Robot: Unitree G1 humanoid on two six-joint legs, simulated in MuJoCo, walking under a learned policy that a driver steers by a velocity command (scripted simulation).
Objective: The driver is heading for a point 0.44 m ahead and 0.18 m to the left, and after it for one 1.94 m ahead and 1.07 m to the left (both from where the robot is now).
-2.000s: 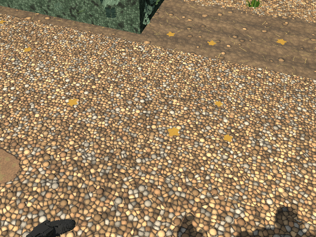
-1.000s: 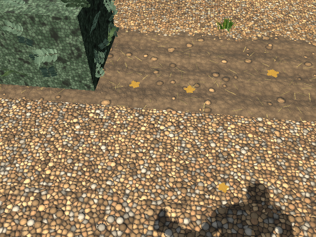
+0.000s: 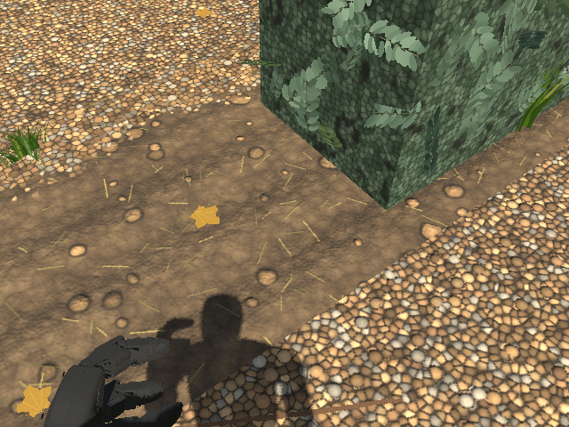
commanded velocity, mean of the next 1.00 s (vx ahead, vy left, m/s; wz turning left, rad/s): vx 1.00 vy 0.00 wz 0.69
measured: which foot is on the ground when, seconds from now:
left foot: down 0.00-0.00, up 0.02-0.38, down 0.40-0.82, up 0.84-1.00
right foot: down 0.00-0.42, up 0.44-0.82, down 0.84-1.00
